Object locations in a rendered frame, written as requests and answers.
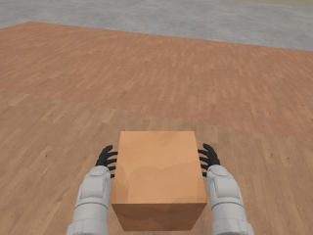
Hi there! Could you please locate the left robot forearm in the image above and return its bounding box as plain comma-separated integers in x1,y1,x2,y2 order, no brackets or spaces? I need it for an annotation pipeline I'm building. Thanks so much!
66,165,112,235

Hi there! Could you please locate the right robot hand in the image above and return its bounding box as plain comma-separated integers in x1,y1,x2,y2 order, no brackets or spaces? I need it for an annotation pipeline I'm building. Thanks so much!
198,143,221,177

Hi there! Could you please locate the carton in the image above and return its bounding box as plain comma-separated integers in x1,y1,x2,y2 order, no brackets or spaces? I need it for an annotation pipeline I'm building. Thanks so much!
111,131,207,232

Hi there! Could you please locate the right robot forearm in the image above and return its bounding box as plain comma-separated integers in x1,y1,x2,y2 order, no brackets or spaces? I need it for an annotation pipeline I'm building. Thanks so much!
206,164,254,235

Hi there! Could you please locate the left robot hand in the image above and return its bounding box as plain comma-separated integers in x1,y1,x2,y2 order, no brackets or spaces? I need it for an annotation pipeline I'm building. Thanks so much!
95,145,118,178

